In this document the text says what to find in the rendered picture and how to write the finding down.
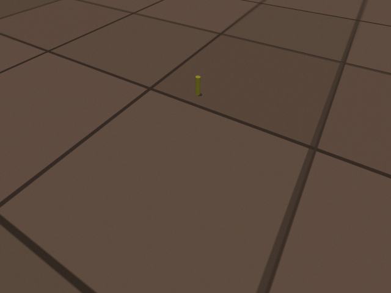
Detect can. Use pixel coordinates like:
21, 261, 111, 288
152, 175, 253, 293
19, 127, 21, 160
195, 76, 200, 95

